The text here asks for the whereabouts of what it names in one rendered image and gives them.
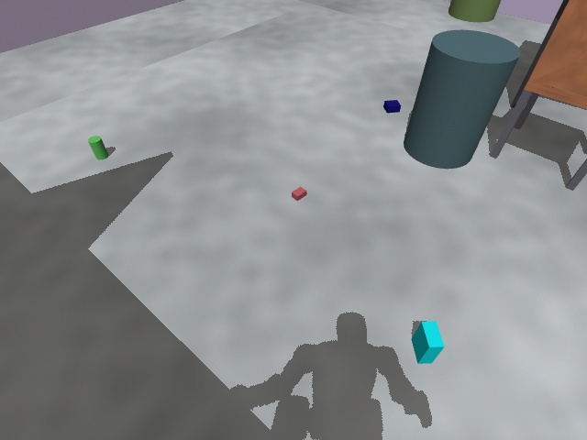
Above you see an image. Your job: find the chair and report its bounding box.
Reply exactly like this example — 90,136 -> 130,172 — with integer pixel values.
490,0 -> 587,191

